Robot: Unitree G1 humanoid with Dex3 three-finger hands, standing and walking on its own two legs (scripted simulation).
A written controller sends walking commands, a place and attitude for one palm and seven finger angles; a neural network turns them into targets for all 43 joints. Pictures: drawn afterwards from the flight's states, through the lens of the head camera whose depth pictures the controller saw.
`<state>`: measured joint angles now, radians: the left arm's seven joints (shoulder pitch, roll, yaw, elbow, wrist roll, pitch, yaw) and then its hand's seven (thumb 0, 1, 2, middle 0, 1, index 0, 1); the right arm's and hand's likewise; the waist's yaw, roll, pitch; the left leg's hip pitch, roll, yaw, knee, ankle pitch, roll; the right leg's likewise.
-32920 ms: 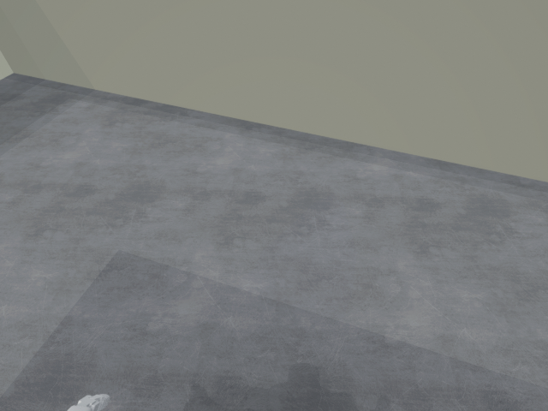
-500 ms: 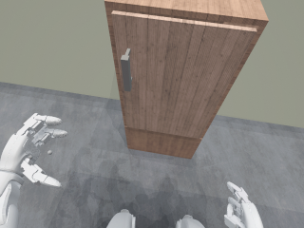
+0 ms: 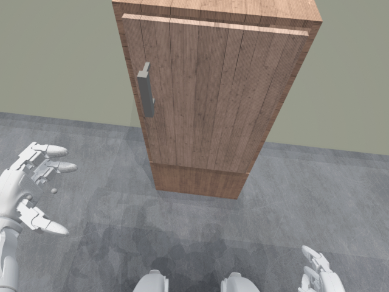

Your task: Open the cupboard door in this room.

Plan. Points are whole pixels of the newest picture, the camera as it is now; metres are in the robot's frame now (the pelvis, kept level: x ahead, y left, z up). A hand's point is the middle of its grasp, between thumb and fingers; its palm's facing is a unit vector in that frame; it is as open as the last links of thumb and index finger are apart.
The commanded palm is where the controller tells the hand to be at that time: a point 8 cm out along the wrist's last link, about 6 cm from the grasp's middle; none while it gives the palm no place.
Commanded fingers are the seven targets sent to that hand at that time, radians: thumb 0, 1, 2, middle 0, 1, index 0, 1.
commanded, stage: raise the hand with hooked fingers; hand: left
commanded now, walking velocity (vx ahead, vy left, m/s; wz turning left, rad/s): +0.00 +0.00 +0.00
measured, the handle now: (148, 90) +0.58 +0.15 +0.04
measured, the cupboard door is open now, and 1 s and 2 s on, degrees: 0 0 0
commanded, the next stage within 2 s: move the hooked fingers beside the handle in 0.12 s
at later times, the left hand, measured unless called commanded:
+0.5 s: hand (68, 172) +0.32 +0.26 +0.06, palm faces -0.10 -0.99 -0.03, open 14.0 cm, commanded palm +0.31 +0.31 +0.06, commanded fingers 0.00 -0.50 0.30 -0.30 -1.20 -0.30 -1.20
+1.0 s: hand (90, 139) +0.40 +0.24 +0.06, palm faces -0.08 -1.00 -0.02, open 14.0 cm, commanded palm +0.39 +0.29 +0.05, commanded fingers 0.00 -0.50 0.30 -0.30 -1.20 -0.30 -1.20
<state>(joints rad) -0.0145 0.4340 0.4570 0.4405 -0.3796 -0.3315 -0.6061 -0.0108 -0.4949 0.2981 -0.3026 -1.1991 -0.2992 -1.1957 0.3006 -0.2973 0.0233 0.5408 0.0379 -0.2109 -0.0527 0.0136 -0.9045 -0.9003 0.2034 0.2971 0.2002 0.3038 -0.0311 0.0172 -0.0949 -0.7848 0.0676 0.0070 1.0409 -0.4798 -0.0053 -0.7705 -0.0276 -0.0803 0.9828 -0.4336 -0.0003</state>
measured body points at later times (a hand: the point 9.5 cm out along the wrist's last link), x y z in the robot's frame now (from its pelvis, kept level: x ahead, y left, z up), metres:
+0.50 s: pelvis -0.01 +0.00 +0.00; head +0.07 +0.02 +0.44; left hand +0.32 +0.31 +0.06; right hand +0.15 -0.25 -0.08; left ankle +0.02 +0.12 -0.67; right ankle +0.03 -0.13 -0.67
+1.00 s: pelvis +0.00 +0.00 -0.01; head +0.09 +0.01 +0.43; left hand +0.40 +0.29 +0.06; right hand +0.09 -0.27 -0.11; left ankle +0.02 +0.12 -0.67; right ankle +0.03 -0.13 -0.67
